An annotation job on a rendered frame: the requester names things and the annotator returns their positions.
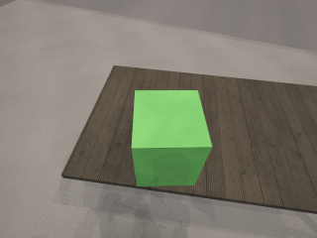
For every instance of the table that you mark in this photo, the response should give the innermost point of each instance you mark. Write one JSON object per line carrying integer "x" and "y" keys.
{"x": 263, "y": 135}

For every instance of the carton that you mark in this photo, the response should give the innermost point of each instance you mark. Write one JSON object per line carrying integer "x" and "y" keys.
{"x": 170, "y": 137}

